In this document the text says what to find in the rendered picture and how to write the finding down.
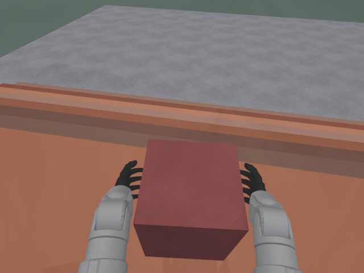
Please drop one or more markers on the right robot hand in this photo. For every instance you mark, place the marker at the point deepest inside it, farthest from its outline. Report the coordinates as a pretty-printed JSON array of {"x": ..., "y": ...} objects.
[{"x": 255, "y": 183}]

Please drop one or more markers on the left robot hand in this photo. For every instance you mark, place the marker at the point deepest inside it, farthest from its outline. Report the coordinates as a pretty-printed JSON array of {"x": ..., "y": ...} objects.
[{"x": 126, "y": 180}]

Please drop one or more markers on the carton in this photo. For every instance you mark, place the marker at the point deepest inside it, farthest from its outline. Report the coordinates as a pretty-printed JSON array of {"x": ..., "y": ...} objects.
[{"x": 190, "y": 203}]

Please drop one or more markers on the robot right forearm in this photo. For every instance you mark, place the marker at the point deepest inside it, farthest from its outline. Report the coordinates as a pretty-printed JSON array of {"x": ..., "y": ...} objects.
[{"x": 273, "y": 237}]

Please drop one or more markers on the robot left forearm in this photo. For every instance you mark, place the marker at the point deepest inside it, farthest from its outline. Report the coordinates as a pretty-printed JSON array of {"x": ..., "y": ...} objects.
[{"x": 109, "y": 233}]

